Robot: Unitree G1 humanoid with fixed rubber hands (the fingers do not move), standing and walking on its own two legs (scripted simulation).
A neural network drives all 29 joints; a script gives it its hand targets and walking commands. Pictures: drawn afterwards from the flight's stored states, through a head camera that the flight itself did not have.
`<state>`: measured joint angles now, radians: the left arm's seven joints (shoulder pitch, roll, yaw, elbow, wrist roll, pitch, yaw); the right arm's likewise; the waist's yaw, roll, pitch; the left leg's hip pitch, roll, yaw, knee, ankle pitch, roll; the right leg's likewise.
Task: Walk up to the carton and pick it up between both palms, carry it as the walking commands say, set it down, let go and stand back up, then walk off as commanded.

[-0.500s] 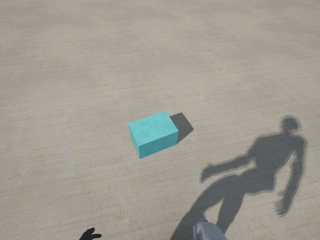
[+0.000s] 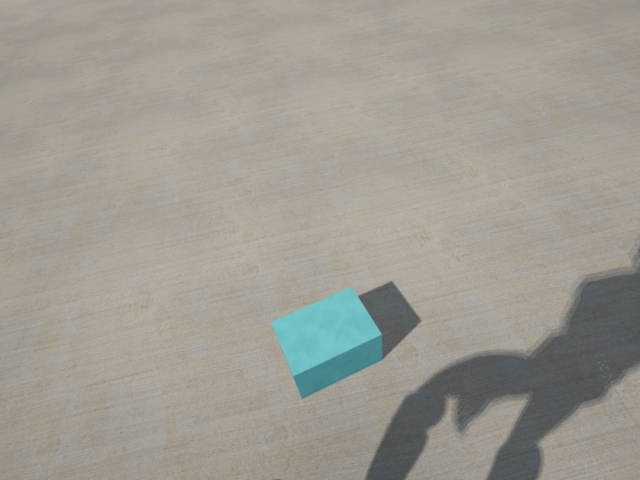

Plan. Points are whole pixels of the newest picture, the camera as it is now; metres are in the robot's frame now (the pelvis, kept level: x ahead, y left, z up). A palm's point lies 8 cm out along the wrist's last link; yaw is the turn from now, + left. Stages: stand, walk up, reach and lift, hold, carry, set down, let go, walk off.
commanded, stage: walk up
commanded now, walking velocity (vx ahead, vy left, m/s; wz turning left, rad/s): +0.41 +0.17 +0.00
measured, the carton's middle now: (327, 341) +0.68 +0.08 -0.69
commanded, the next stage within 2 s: none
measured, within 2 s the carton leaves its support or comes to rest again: neither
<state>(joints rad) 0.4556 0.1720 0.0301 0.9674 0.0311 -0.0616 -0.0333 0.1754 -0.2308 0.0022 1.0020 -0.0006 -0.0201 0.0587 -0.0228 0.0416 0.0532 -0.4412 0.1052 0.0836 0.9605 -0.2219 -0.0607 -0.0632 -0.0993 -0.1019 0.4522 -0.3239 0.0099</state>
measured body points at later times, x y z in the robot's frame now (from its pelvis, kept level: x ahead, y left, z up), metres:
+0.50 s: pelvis +0.14 +0.06 -0.01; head +0.18 +0.09 +0.44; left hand +0.23 +0.30 -0.17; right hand +0.12 -0.18 -0.15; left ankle +0.20 +0.18 -0.74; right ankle +0.16 -0.09 -0.69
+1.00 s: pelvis +0.22 +0.02 -0.01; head +0.25 +0.01 +0.44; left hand +0.23 +0.26 -0.15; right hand +0.26 -0.21 -0.17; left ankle +0.24 +0.15 -0.73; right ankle +0.19 -0.10 -0.74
